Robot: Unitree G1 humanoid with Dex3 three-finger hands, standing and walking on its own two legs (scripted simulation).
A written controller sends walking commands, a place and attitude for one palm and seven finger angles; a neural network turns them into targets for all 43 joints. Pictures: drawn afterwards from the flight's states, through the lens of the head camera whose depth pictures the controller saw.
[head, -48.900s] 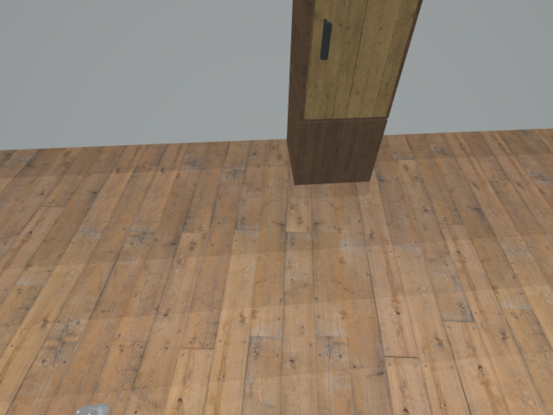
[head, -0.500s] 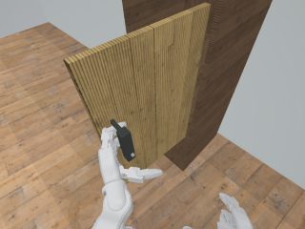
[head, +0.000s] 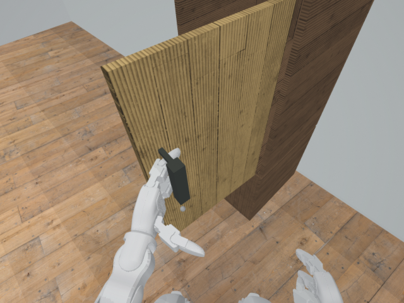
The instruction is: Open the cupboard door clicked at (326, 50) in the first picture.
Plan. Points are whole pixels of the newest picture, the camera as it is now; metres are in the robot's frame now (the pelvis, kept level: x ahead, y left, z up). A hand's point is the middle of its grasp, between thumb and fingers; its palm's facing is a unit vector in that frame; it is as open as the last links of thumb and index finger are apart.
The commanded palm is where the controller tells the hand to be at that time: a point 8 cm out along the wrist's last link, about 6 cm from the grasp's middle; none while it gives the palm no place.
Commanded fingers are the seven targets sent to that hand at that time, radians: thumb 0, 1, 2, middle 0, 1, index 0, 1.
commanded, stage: slide the hand sideways off the handle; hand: left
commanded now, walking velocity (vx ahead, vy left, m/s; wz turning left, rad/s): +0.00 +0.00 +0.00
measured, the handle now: (173, 175) +0.35 +0.08 +0.06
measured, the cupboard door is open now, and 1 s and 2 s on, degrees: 85 85 85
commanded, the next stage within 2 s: draw the hand back to the body in 0.96 s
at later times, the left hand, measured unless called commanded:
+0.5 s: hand (161, 231) +0.23 +0.09 +0.07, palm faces -0.05 -1.00 +0.01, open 16.3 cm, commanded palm +0.20 +0.14 +0.06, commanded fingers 0.00 -0.50 0.30 -0.15 -0.30 -0.15 -0.30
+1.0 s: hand (136, 255) +0.19 +0.12 +0.06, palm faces -0.04 -1.00 -0.02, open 16.3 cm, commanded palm +0.17 +0.18 +0.06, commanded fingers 0.00 -0.50 0.30 -0.15 -0.30 -0.15 -0.30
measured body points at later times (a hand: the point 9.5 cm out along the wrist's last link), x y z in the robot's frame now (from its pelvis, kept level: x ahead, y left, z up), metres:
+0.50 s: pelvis +0.03 +0.01 -0.01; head +0.07 +0.00 +0.44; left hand +0.23 +0.14 +0.07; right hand +0.21 -0.20 -0.08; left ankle +0.02 +0.11 -0.68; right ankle +0.04 -0.09 -0.68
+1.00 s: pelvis +0.02 +0.00 -0.02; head +0.06 -0.01 +0.43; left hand +0.19 +0.18 +0.07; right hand +0.21 -0.22 -0.09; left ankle +0.02 +0.11 -0.68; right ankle +0.04 -0.09 -0.68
